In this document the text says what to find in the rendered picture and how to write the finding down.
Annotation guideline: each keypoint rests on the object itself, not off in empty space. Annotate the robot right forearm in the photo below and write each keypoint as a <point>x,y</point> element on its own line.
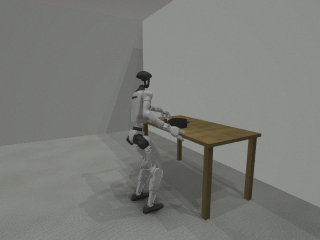
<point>157,121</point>

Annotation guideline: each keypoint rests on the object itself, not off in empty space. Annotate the robot right hand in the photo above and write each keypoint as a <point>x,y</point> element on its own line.
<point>174,131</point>

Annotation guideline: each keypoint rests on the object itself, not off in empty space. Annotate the pot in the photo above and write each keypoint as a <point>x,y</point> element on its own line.
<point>181,123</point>

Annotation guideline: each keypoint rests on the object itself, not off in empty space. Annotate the robot left forearm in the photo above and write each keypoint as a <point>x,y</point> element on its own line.
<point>156,109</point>

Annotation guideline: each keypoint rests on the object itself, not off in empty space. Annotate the robot head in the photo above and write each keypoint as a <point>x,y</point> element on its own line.
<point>144,76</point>

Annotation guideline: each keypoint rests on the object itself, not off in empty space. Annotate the robot left hand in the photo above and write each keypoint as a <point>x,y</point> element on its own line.
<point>167,115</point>

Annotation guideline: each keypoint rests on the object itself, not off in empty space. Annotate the table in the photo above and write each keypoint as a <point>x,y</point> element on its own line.
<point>209,135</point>

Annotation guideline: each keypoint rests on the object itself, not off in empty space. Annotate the robot right upper arm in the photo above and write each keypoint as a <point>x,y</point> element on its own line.
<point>147,97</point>

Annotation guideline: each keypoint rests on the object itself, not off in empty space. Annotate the right robot thigh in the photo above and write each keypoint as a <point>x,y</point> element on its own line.
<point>144,142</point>

